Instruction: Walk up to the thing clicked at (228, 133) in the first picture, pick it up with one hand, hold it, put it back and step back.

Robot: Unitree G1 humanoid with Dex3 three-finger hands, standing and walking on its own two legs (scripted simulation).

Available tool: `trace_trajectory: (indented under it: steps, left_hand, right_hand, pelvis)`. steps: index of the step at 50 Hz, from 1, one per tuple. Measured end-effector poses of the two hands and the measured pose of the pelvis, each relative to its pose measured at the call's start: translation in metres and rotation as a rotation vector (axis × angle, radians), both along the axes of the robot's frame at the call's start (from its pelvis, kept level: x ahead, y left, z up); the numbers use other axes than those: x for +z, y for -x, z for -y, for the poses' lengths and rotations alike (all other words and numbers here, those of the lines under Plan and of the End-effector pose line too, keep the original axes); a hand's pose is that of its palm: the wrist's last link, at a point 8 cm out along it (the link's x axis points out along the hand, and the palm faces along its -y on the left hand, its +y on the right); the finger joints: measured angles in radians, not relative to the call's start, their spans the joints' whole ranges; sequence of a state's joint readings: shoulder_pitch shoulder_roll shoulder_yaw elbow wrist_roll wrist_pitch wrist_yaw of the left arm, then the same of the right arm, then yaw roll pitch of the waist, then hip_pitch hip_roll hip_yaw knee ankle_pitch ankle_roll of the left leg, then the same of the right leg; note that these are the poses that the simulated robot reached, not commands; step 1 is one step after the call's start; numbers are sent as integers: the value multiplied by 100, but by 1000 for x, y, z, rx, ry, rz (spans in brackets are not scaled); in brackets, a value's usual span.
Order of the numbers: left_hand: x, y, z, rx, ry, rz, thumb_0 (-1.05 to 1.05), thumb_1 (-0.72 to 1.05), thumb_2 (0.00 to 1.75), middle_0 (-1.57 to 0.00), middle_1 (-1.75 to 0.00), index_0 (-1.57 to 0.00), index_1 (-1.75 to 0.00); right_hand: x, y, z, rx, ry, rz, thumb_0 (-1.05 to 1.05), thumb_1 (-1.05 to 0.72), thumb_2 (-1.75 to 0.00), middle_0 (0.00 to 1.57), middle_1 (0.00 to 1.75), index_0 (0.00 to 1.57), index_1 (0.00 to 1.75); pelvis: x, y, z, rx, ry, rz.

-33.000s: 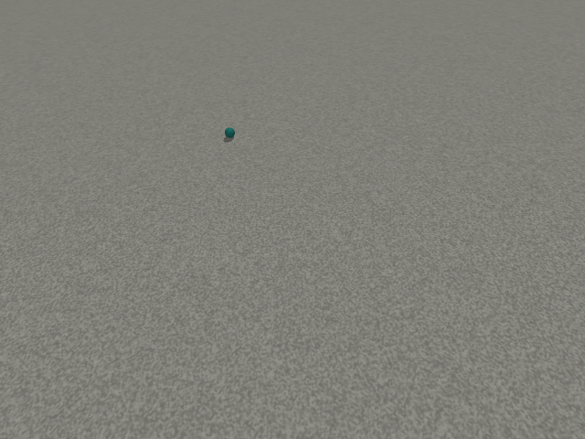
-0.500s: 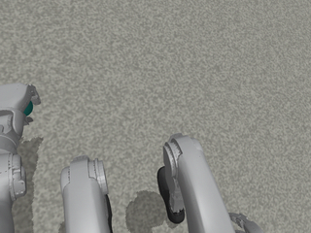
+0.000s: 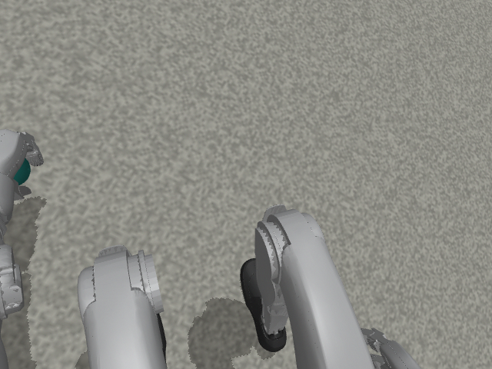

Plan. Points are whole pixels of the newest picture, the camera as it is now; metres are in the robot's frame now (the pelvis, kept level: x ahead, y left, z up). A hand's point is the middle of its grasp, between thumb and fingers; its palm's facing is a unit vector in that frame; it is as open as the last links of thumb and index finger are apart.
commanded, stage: lower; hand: left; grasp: from above
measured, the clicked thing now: (6, 169) +0.47 +0.31 -0.21
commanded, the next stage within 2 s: rest in 0.04 s
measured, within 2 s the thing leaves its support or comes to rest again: rests again in 1.32 s
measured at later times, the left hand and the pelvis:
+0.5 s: hand (29, 175) +0.47 +0.29 -0.24, palm faces -0.46 -0.10 -0.88, open 7.1 cm; pelvis +0.00 +0.00 -0.02, yaw -3 degrees
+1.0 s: hand (32, 177) +0.47 +0.29 -0.26, palm faces -0.46 -0.11 -0.88, open 7.1 cm; pelvis +0.00 +0.01 -0.02, yaw -5 degrees
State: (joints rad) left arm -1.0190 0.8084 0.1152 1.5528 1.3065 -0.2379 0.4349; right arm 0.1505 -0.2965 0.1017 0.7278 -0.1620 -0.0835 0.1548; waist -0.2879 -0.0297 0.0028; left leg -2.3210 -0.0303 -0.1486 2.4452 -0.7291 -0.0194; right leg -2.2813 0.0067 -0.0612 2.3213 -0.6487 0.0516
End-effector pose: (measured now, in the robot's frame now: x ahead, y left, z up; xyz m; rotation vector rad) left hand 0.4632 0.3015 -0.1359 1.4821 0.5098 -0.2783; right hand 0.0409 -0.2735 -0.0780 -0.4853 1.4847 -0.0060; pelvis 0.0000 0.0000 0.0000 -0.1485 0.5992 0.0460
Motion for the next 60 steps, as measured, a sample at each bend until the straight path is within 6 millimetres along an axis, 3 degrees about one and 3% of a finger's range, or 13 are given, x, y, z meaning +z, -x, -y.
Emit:
trace_trajectory:
  steps: [17, 30, 60]
  left_hand:
    - [-31, -7, 6, 9, -8, 17, -5, 24, 47, -69, -67, -92, -67]
    - [-53, -12, 10, 12, 19, 20, -6, 24, 46, -69, -67, -92, -67]
    - [-74, -12, 8, 16, 23, 16, -5, 25, 46, -68, -67, -91, -68]
  right_hand:
    - [-8, 12, -8, 28, -23, -23, 0, -90, -90, 20, 30, 20, 30]
    - [2, 20, -14, 62, -16, -49, 0, -90, -89, 20, 30, 20, 30]
    - [12, 10, -22, 173, -32, -27, 0, -91, -90, 20, 30, 20, 30]
  pelvis:
    - [-16, 0, -2, -18, 20, 23]
    - [-20, -1, -5, -27, 45, 41]
    - [-23, 2, -10, -45, 81, 80]
